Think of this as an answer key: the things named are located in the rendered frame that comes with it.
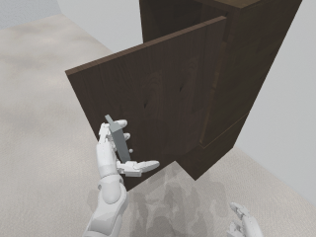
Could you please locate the left robot forearm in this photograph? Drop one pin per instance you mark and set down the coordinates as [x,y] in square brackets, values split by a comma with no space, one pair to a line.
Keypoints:
[113,199]

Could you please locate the right robot hand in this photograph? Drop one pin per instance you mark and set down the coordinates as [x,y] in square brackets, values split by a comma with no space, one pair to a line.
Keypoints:
[249,227]

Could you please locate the cupboard door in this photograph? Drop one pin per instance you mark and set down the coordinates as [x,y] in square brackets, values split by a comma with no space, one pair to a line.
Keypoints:
[160,87]

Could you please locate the left robot hand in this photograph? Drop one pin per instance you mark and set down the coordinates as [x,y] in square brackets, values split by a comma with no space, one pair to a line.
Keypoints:
[107,159]

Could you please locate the handle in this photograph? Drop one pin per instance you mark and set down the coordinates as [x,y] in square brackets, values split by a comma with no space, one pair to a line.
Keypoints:
[119,140]

